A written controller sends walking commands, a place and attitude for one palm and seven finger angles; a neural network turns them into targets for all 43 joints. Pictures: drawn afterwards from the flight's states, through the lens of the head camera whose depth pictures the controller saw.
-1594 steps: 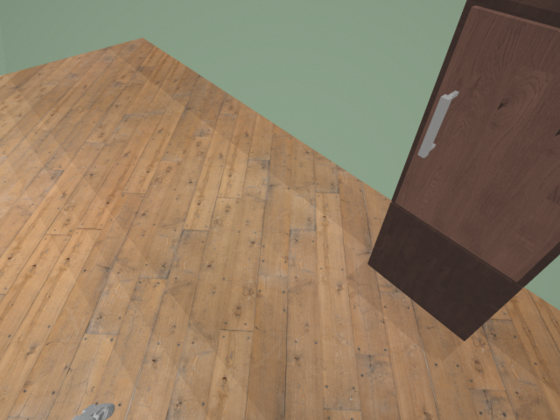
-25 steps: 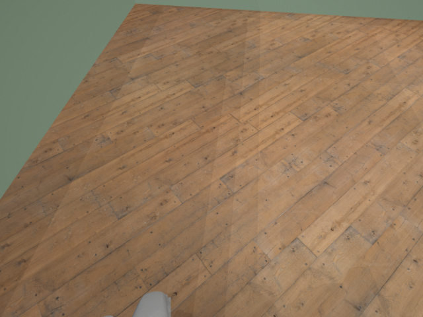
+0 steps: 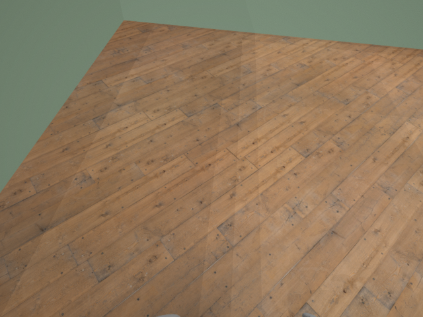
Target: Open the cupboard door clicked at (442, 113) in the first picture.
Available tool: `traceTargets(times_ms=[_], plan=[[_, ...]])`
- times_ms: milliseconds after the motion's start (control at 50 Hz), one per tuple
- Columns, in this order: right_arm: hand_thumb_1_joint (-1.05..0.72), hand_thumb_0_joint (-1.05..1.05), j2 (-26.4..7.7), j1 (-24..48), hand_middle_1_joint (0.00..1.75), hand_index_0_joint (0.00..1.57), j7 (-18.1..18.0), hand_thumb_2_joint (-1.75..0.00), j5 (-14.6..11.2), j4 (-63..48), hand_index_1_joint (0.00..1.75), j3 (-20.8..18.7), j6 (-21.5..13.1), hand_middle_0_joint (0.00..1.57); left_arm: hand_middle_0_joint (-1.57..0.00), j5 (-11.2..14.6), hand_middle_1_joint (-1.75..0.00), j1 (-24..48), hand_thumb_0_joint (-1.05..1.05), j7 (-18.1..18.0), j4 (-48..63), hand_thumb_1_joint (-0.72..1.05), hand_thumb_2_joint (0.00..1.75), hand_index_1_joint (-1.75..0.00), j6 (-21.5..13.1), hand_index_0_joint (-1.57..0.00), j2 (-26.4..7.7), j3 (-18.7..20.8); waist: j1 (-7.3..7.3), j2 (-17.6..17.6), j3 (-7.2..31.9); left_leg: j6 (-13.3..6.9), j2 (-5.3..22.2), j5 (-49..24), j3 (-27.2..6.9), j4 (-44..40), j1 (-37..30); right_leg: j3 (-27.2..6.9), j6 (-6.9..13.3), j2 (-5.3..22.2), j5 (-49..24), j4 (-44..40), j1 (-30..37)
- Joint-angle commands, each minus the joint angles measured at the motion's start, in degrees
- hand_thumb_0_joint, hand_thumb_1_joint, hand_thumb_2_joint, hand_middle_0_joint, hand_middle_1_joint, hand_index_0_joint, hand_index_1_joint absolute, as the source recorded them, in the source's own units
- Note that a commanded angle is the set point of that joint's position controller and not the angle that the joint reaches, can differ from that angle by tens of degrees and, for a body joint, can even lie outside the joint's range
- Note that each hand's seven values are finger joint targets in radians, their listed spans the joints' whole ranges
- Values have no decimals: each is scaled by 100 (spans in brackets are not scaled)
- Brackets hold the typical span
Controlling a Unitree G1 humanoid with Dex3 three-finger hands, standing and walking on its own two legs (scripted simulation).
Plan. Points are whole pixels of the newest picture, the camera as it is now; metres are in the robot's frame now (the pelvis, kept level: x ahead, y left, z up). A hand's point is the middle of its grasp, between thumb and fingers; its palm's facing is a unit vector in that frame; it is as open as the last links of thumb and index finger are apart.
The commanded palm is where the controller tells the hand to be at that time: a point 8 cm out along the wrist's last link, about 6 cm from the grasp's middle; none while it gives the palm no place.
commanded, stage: walk to a spot facing it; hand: left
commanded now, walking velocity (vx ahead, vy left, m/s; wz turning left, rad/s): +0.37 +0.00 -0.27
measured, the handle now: out of the picture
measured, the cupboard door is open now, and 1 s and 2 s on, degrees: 44 44 44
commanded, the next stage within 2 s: turn to face it in 0.24 s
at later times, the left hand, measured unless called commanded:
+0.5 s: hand (182, 215) +0.38 +0.11 -0.16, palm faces -0.15 -0.97 -0.19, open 7.3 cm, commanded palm none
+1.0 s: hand (154, 223) +0.35 +0.18 -0.18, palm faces +0.20 -0.95 -0.23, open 7.3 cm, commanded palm none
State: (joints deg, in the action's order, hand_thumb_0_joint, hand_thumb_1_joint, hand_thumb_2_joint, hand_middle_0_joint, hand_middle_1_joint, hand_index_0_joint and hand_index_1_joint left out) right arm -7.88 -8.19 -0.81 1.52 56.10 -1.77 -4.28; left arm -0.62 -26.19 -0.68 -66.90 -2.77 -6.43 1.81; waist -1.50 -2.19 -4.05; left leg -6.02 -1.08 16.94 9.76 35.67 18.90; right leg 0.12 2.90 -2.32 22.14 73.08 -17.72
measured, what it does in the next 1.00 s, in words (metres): walks ahead: right foot, then left foot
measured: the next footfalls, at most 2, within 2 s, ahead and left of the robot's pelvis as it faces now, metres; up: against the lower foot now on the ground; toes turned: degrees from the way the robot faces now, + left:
right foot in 0.42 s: +0.31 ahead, -0.12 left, +0.00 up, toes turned -13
left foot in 0.88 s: +0.40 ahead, +0.09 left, +0.00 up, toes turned +15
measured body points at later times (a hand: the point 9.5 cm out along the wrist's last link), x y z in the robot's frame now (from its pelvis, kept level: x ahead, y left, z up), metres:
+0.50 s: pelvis +0.23 -0.05 +0.00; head +0.28 -0.06 +0.45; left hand +0.38 +0.16 -0.14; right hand +0.09 -0.23 -0.15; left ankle +0.08 +0.08 -0.63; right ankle +0.27 -0.11 -0.72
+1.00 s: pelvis +0.33 -0.04 +0.00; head +0.37 -0.01 +0.44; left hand +0.34 +0.23 -0.16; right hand +0.46 -0.28 -0.13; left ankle +0.36 +0.08 -0.72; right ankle +0.29 -0.16 -0.66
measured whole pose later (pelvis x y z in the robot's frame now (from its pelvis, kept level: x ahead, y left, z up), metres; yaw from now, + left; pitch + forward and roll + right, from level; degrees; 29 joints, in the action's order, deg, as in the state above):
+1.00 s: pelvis +0.33 -0.04 +0.00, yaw +10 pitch +1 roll +0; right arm -12.5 -8.7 -0.3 1.7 52.7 -2.9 0.7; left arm -0.9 -10.1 -1.0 -55.7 2.4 -13.6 4.0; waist 0.7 -3.1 -5.9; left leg -1.9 1.0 15.8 5.1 38.4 23.4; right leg 4.9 -2.9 4.7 30.4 66.3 -25.4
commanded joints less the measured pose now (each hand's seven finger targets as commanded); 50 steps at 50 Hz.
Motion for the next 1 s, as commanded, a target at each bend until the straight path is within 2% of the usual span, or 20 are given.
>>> traceTargets(times_ms=[0,120,260,340,360,380,400,420,440,500,540,600,760,820,840,860,880,900,940,980], plan=[[-90,0,-417,-1192,30,20,-115,-90,-35,319,30,-46,-118,20,-20,-151,-30,192,0,128,608,90,90,-30,22,-20,-192,138,21,514,-254,-122,1764,-1389,-1549,-2379,-469,-268,-181,723,-852,483,-1557],[-90,0,-490,-1695,30,20,-105,-90,-96,476,30,20,-147,20,-20,-105,-30,788,0,195,837,90,90,-30,192,-20,-205,165,-63,738,-260,341,1322,-3312,-344,-2402,-634,128,-244,716,-1817,-777,-1868],[-90,0,-688,-2488,30,20,-158,-90,-23,655,30,54,-48,20,-20,-67,-30,2229,0,289,1372,90,90,-30,166,-20,-377,101,339,718,-450,249,1556,-4819,-12,-2103,-1674,793,16,388,-1726,-2870,-1670],[-90,0,-954,-2372,30,20,-193,-90,-27,657,30,0,18,20,-20,-80,-30,1389,0,201,1222,90,90,-30,55,-20,-644,135,-67,929,342,279,1756,-6660,-29,-605,-2244,852,291,33,-1170,-3652,-332],[-90,0,-935,-2272,30,20,-187,-90,-66,660,30,0,26,20,-20,-96,-30,744,0,153,1021,90,90,-30,-21,-20,-731,161,-346,878,735,338,1602,-6299,-56,190,-1948,805,339,1,-1552,-4169,702],[-90,0,-788,-2214,30,20,-146,-90,-166,635,30,7,28,20,-20,-116,-30,2,0,83,754,90,90,-30,-107,-20,-1066,247,-625,382,1286,445,1286,-4646,26,1478,-685,93,598,765,-3272,-4245,2482],[-90,0,-448,-2479,30,20,-135,-90,-279,505,30,35,-8,20,-20,-84,-30,-584,0,-1,608,90,90,-30,-170,-20,-1618,368,-636,-906,2122,711,142,1353,8,3515,1141,-2395,1452,2787,-6247,-4221,4181],[-90,0,-599,-2327,30,20,-173,-90,-267,509,30,1,66,20,-20,22,-30,-294,0,-48,683,90,90,-30,-149,-20,-1721,291,-484,-659,2210,642,285,2087,-948,4268,1035,-2197,1685,3176,-6386,-4644,3553],[-90,0,-401,-1913,30,20,-161,-90,-241,432,30,5,126,20,-20,42,-30,278,0,-107,802,90,90,-30,-89,-20,-1439,230,-342,-176,1331,648,481,1638,-1146,4226,1374,-1476,1476,2837,-6118,-4855,2896],[-90,0,-163,-1721,30,20,-92,-90,-132,518,30,10,336,20,-20,29,-30,1003,0,-139,944,90,90,-30,-102,-20,-909,69,161,21,424,705,778,754,-1116,3666,940,-215,739,2256,-5300,-5369,938],[-90,0,-16,-1955,30,20,-49,-90,-112,584,30,15,515,20,-20,5,-30,1373,0,-121,1057,90,90,-30,-106,-20,-821,43,474,-137,302,822,766,525,-924,3120,580,421,551,2033,-4665,-5596,219],[-90,0,26,-1761,30,20,14,-90,-68,464,30,-46,613,20,-20,-37,-30,1340,0,-118,1116,90,90,-30,-85,-20,-693,120,494,-416,305,903,741,184,-687,2624,661,791,441,1881,-4304,-5542,223],[-90,0,-459,-288,30,20,150,-90,-49,-261,30,-117,602,20,-20,-81,-30,1254,0,-92,1268,90,90,-30,78,-20,-1260,326,153,-697,237,852,598,438,-264,998,893,953,426,2305,-4305,-4835,1172],[-90,0,-777,-711,30,20,158,-90,-6,-292,30,-207,575,20,-20,-50,-30,1316,0,-67,1356,90,90,-30,119,-20,-1479,383,453,-274,570,698,320,-193,-172,-59,-185,1225,129,2242,-4190,-3629,1037],[-90,0,-1079,-1158,30,20,151,-90,22,-216,30,-290,531,20,-20,-3,-30,1376,0,-47,1447,90,90,-30,141,-20,-1441,379,680,401,932,480,584,-1580,-620,-679,-1083,1372,-163,1957,-3400,-2614,494],[-90,0,-1765,-1481,30,20,113,-90,61,-240,30,-438,466,20,-20,73,-30,1425,0,-5,1701,90,90,-30,175,-20,-1062,311,782,2215,1131,-445,2303,-4185,-3058,-1160,-1894,1369,-676,967,709,-1116,-1160],[-90,0,-1995,-1681,30,20,40,-90,-11,-172,30,-457,500,20,-20,4,-30,1797,0,-46,1931,90,90,-30,244,-20,-1118,256,839,1835,1397,-1015,2884,-4908,-3752,-1266,-1963,377,-641,723,1808,-291,-1549],[-90,0,-1920,-1432,30,20,25,-90,-16,-254,30,-451,512,20,-20,-27,-30,2048,0,-58,2069,90,90,-30,283,-20,-1192,261,709,884,1024,-968,2784,-3515,-3302,-1379,-1397,49,-576,888,1478,-157,-1503],[-90,0,-1691,-680,30,20,-53,-90,-6,-500,30,-385,477,20,-20,-69,-30,1913,0,-38,1844,90,90,-30,341,-20,-1122,333,421,1377,731,-555,2100,-2146,-2905,-1628,-780,-82,-684,891,714,-122,-1654],[-90,0,-1576,-287,30,20,-49,-90,-17,-628,30,-340,454,20,-20,-68,-30,1612,0,7,1726,90,90,-30,407,-20,-1144,353,212,1234,636,-295,1642,-1695,-2306,-1696,-503,-74,-712,818,188,-356,-1424]])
